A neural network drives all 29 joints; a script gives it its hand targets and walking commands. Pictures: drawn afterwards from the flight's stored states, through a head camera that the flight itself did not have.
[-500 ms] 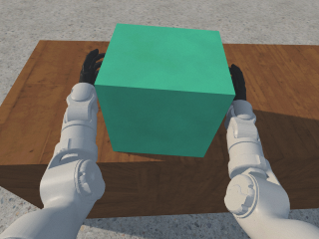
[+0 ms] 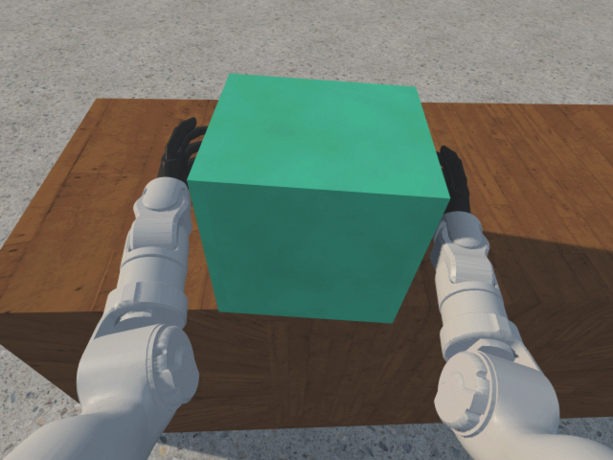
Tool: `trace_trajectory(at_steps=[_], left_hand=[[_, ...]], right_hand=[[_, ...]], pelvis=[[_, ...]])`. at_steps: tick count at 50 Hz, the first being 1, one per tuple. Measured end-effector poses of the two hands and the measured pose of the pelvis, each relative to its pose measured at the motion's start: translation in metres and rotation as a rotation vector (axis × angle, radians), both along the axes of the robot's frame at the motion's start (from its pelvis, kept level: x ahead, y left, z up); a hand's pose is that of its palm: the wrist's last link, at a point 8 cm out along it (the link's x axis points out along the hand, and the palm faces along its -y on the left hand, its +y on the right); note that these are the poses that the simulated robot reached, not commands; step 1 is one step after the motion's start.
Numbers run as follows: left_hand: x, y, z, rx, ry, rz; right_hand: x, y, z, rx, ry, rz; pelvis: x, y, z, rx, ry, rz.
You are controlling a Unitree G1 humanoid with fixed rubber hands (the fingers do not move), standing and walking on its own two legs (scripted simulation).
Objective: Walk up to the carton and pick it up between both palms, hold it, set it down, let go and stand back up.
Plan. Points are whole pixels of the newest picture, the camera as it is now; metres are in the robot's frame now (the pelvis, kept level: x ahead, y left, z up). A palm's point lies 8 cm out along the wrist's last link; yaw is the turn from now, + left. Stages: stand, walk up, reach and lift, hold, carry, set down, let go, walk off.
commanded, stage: reach and lift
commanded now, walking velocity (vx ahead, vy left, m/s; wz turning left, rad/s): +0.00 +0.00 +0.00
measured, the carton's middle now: (313, 203) +0.46 +0.00 +0.08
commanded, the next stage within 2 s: none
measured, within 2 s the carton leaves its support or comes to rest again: leaves its support in 0.06 s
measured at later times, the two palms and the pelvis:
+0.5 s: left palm (144, 163) +0.39 +0.19 +0.21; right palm (458, 195) +0.37 -0.17 +0.18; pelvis -0.03 +0.01 +0.00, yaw +0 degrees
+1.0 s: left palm (145, 153) +0.38 +0.18 +0.23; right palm (479, 180) +0.37 -0.18 +0.21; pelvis -0.01 +0.00 +0.00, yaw +1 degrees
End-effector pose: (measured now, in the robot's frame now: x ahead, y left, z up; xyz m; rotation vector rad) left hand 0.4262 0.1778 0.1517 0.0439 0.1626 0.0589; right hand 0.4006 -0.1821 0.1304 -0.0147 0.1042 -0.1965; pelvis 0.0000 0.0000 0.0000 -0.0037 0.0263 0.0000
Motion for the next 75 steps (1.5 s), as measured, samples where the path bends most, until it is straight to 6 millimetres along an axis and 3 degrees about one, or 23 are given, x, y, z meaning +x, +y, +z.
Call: trace_trajectory(at_steps=[8,18,27,38,47,63,75], left_hand=[[-0.018,-0.001,0.014,0.013,0.014,-0.005],[-0.032,0.01,0.055,0.008,-0.031,0.013],[-0.036,0.016,0.053,0.009,-0.013,0.022],[-0.036,0.001,0.051,0.045,-0.002,0.016],[-0.045,0.001,0.073,0.024,-0.055,0.033],[-0.064,0.005,0.087,0.012,-0.034,0.036],[-0.071,0.003,0.109,0.006,-0.054,0.039]], right_hand=[[-0.021,0.0,0.005,0.008,0.013,-0.004],[-0.028,0.011,0.043,0.022,-0.033,0.011],[-0.027,0.016,0.051,0.021,-0.019,0.023],[-0.028,0.001,0.047,0.035,-0.011,0.023],[-0.032,0.0,0.072,0.027,-0.068,0.033],[-0.049,0.004,0.09,0.026,-0.05,0.037],[-0.053,0.002,0.119,0.027,-0.071,0.042]], pelvis=[[-0.012,0.001,0.001,0.001,-0.038,0.005],[-0.025,0.005,0.001,0.005,-0.082,-0.001],[-0.024,0.006,0.001,0.003,-0.082,0.001],[-0.015,0.002,0.001,-0.004,-0.104,0.005],[-0.011,-0.003,0.001,-0.001,-0.134,0.016],[-0.025,-0.002,0.0,0.0,-0.152,0.015],[-0.03,-0.004,0.0,-0.003,-0.145,0.009]])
